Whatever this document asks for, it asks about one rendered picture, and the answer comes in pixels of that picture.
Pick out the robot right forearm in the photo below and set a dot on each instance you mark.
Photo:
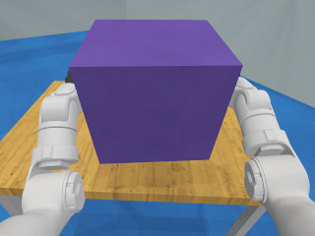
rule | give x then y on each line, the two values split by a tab
262	135

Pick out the left robot hand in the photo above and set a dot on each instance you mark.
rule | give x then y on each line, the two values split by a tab
69	79

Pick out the table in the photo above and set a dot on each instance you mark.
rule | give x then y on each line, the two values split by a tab
215	181

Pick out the left robot upper arm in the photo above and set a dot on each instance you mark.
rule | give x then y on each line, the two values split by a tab
50	199

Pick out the carton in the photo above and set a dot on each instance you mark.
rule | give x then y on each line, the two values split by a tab
154	90

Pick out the right robot upper arm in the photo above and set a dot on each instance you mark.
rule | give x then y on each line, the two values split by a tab
279	183

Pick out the robot left forearm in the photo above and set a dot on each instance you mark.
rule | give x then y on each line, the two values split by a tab
56	147

